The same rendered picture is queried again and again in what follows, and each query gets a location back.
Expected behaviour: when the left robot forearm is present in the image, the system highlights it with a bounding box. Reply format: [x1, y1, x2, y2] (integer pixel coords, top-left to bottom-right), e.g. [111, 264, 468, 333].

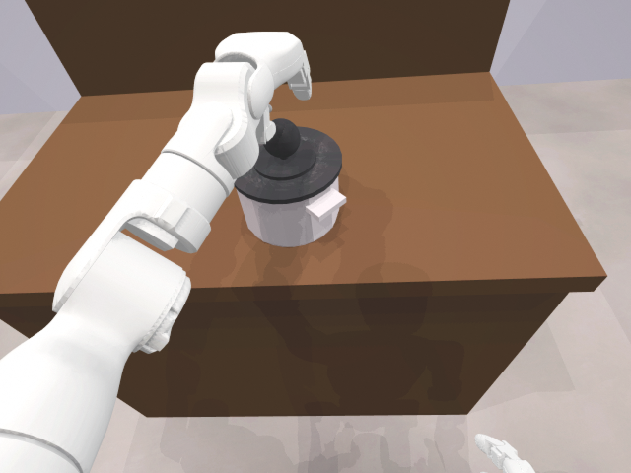
[52, 49, 274, 313]

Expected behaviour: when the pot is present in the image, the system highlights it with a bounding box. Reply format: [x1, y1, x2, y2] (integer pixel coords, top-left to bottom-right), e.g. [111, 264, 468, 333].
[237, 177, 346, 247]

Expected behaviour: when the left robot upper arm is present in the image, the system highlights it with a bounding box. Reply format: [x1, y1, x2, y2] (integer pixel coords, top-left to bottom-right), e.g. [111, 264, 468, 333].
[0, 231, 191, 473]

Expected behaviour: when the lid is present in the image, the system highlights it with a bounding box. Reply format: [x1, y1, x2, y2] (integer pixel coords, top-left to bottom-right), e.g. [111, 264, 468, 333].
[234, 126, 342, 204]

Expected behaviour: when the robot right hand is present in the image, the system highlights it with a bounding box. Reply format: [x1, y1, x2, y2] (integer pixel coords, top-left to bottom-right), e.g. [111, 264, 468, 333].
[475, 434, 535, 473]

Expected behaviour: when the robot left hand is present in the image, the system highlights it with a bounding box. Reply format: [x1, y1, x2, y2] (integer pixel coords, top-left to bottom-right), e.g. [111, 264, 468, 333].
[215, 32, 312, 144]

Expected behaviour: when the knob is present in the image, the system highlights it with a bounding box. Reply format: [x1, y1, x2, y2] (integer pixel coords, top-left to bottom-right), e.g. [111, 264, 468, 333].
[263, 118, 301, 158]

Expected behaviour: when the table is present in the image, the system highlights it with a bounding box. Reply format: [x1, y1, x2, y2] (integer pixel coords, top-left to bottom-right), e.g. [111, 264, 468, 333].
[0, 0, 607, 418]

